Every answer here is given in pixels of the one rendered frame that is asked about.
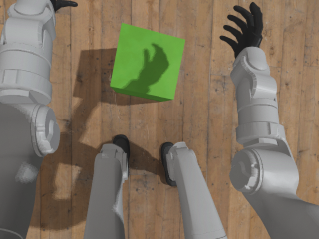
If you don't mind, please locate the left robot hand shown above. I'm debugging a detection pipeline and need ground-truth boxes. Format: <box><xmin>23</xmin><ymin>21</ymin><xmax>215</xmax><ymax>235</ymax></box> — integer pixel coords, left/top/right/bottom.
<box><xmin>50</xmin><ymin>0</ymin><xmax>78</xmax><ymax>13</ymax></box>

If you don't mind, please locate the right robot foot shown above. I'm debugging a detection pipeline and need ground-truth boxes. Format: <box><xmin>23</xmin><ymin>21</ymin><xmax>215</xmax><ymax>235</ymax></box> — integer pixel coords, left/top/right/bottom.
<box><xmin>160</xmin><ymin>142</ymin><xmax>177</xmax><ymax>187</ymax></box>

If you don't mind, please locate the robot right upper arm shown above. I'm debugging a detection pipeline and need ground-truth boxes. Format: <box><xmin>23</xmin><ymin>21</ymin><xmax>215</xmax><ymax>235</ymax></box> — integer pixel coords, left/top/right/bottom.
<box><xmin>229</xmin><ymin>147</ymin><xmax>319</xmax><ymax>239</ymax></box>

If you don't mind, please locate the robot left forearm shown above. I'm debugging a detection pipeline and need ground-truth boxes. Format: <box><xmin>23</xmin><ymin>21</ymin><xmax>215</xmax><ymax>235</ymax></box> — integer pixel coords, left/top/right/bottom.
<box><xmin>0</xmin><ymin>0</ymin><xmax>56</xmax><ymax>105</ymax></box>

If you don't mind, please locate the left robot foot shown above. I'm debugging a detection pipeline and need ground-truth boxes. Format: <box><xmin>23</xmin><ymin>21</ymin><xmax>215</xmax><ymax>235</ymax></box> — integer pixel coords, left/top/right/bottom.
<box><xmin>113</xmin><ymin>134</ymin><xmax>130</xmax><ymax>177</ymax></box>

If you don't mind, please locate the carton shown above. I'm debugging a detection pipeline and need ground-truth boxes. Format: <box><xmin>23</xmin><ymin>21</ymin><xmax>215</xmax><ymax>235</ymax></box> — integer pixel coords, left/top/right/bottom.
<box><xmin>110</xmin><ymin>23</ymin><xmax>185</xmax><ymax>102</ymax></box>

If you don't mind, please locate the robot foot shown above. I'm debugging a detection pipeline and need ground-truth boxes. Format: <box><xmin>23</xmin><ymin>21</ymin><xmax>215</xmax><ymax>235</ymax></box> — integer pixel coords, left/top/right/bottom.
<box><xmin>113</xmin><ymin>134</ymin><xmax>130</xmax><ymax>177</ymax></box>
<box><xmin>160</xmin><ymin>142</ymin><xmax>177</xmax><ymax>187</ymax></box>

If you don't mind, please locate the right robot hand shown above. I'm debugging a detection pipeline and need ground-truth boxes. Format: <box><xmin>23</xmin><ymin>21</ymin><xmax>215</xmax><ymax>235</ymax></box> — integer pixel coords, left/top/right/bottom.
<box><xmin>219</xmin><ymin>2</ymin><xmax>263</xmax><ymax>59</ymax></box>

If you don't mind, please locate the robot right forearm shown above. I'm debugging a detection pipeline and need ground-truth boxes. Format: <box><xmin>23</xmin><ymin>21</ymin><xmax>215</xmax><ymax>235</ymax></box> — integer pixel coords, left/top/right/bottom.
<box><xmin>230</xmin><ymin>46</ymin><xmax>299</xmax><ymax>181</ymax></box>

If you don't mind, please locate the robot left upper arm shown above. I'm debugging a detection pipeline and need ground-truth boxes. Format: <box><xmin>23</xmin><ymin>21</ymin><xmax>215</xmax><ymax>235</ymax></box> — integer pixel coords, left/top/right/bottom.
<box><xmin>0</xmin><ymin>103</ymin><xmax>61</xmax><ymax>239</ymax></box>

